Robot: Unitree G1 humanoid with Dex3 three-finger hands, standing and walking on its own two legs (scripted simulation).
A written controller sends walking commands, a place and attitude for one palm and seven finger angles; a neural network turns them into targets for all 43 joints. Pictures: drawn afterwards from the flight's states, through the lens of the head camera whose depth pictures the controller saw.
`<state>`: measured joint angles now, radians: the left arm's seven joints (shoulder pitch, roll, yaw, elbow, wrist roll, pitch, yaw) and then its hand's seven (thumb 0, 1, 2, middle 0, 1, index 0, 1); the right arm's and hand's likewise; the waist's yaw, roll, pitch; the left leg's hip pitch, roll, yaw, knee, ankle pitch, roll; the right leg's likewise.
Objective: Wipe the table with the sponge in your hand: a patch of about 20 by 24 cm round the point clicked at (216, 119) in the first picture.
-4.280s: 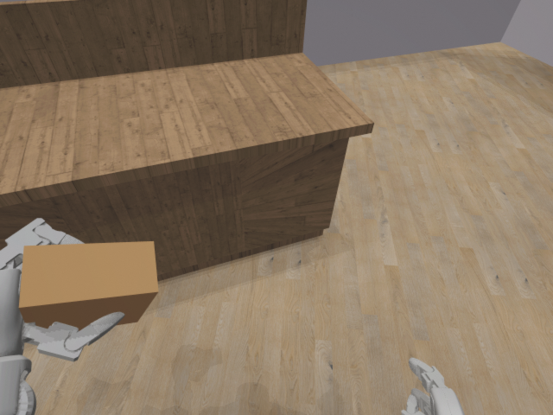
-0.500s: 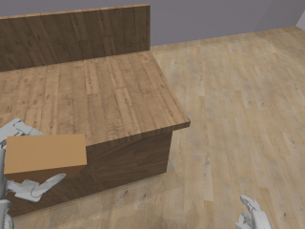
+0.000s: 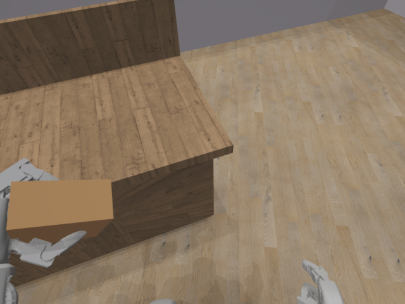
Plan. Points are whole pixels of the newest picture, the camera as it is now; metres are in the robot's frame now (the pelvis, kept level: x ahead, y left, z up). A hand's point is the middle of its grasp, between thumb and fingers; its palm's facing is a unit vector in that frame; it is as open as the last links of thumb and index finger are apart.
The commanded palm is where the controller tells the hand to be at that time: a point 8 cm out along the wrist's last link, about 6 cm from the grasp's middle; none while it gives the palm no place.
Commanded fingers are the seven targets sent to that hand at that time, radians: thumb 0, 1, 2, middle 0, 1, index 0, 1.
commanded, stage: come to a stop and stand still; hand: left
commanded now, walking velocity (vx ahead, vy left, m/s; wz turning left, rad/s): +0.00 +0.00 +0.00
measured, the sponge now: (75, 213) +0.23 +0.19 +0.14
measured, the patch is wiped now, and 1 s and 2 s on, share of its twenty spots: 0.00 0.00 0.00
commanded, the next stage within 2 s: look again from close up in 0.12 s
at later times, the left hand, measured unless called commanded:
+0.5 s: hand (27, 195) +0.25 +0.27 +0.16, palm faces +0.31 -0.88 -0.35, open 9.7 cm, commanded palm +0.18 +0.32 +0.17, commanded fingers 0.00 0.10 1.30 -1.20 -1.60 -1.20 -1.60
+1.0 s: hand (9, 183) +0.28 +0.32 +0.15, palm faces +0.39 -0.82 -0.42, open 9.7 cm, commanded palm +0.22 +0.35 +0.17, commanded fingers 0.00 0.10 1.30 -1.20 -1.60 -1.20 -1.60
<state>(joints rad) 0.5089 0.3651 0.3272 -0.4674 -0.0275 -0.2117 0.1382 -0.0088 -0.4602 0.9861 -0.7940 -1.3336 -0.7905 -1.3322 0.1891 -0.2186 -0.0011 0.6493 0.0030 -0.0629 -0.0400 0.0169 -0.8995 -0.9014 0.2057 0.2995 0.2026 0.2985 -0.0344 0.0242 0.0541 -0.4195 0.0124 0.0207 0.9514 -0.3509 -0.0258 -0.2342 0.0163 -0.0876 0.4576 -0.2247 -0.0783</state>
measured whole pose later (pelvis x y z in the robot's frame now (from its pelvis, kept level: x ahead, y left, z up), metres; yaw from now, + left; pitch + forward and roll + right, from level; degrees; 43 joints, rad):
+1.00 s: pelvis +0.05 +0.07 -0.02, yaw -2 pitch +0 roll -1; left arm 0.43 0.35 0.37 -0.44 -0.03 -0.18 0.13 -0.01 -0.46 0.99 -0.79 -1.34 -0.79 -1.33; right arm 0.20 -0.23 0.00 0.55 -0.01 -0.09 -0.03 0.02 -0.90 -0.90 0.20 0.30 0.20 0.30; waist 0.02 0.03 0.03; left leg -0.24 -0.05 0.10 0.61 -0.38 0.10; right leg -0.25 -0.03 -0.03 0.62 -0.38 0.01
